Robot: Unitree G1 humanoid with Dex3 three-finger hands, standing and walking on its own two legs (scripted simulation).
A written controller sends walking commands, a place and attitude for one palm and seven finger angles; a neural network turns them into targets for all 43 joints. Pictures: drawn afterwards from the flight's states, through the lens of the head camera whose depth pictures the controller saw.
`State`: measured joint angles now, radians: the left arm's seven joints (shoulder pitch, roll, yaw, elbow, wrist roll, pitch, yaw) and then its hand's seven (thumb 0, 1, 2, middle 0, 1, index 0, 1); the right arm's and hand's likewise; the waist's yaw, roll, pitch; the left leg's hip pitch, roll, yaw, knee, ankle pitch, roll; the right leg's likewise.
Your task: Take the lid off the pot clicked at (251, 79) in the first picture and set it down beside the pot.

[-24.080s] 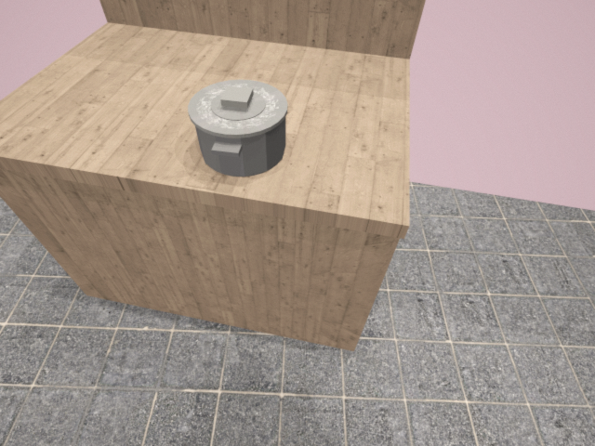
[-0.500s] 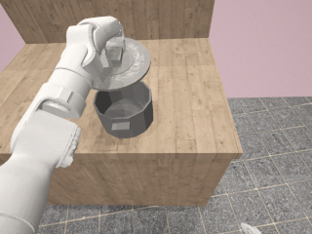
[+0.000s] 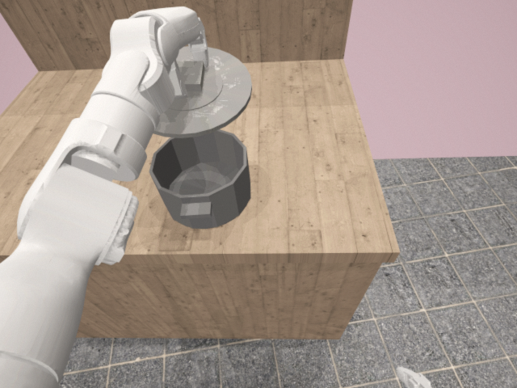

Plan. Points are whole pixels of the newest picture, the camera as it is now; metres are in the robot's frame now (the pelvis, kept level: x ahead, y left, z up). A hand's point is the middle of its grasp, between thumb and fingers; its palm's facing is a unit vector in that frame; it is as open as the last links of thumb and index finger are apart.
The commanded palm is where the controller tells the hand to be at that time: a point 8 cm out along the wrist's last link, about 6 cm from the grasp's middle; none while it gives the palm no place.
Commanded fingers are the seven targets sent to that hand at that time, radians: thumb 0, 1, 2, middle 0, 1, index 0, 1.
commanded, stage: move the lid sideways beside the pot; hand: left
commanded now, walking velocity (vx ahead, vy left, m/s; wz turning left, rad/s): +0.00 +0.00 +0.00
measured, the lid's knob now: (185, 76) +0.52 +0.09 +0.22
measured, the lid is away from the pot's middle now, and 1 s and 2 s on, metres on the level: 0.02 0.12 0.23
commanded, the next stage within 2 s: none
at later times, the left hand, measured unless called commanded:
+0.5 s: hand (121, 86) +0.47 +0.17 +0.24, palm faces -0.24 -0.04 -0.97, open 9.0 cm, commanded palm +0.46 +0.17 +0.31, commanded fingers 0.00 0.53 1.11 -0.71 -0.96 -0.68 -0.96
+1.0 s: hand (86, 81) +0.48 +0.22 +0.25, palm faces -0.24 -0.05 -0.97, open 9.0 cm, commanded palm +0.47 +0.22 +0.31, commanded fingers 0.00 0.53 1.11 -0.71 -0.96 -0.68 -0.96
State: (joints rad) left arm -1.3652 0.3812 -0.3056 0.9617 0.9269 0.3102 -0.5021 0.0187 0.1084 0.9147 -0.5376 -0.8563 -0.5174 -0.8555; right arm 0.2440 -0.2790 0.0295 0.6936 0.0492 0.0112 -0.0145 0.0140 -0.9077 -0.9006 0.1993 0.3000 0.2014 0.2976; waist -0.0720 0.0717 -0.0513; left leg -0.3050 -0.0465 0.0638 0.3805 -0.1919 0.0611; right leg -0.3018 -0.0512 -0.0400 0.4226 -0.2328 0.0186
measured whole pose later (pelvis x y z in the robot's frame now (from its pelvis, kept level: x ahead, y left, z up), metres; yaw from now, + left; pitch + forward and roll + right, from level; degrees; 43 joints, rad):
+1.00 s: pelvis -0.01 +0.02 +0.00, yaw +0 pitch +7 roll -1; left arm -1.30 0.63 -0.22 0.96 0.96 0.17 -0.54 0.02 0.11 0.91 -0.54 -0.86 -0.52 -0.86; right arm 0.29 -0.29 0.02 0.68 0.07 0.08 -0.03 0.01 -0.91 -0.90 0.20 0.30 0.20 0.30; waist -0.09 0.05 -0.03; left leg -0.33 -0.05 0.06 0.41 -0.20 0.08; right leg -0.30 -0.05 -0.04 0.39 -0.21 0.03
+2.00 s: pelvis +0.00 +0.01 +0.00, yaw +0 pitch +8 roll -2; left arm -1.24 0.89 -0.09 0.97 0.98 0.03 -0.58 0.02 0.12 0.92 -0.54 -0.86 -0.52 -0.86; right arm 0.27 -0.31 0.03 0.68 0.10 0.13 -0.06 0.01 -0.91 -0.90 0.20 0.30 0.20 0.30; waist -0.09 0.04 -0.01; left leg -0.36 -0.03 0.04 0.44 -0.22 0.08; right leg -0.29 -0.03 -0.06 0.35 -0.20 0.03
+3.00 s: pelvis +0.00 +0.02 +0.00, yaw +0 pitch +9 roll -2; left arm -1.16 0.81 -0.08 0.98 0.96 -0.01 -0.55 0.06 0.19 0.94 -0.65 -0.92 -0.48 -0.84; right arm 0.28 -0.30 0.01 0.68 0.08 0.12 -0.04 0.01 -0.91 -0.90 0.20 0.30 0.20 0.30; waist -0.10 0.04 -0.03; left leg -0.40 -0.04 0.05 0.47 -0.23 0.09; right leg -0.32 -0.04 -0.05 0.37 -0.20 0.03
